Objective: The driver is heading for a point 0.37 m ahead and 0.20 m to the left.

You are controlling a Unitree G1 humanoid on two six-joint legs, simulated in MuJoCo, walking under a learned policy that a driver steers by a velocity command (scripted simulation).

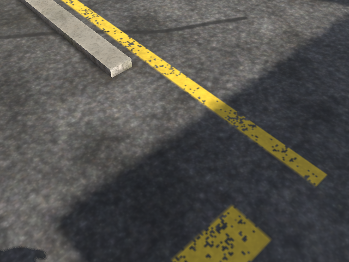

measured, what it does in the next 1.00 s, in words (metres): walks ahead, turning left: left foot, then right foot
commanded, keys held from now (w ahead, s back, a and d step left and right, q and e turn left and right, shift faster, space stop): w+q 0.32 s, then no key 0.68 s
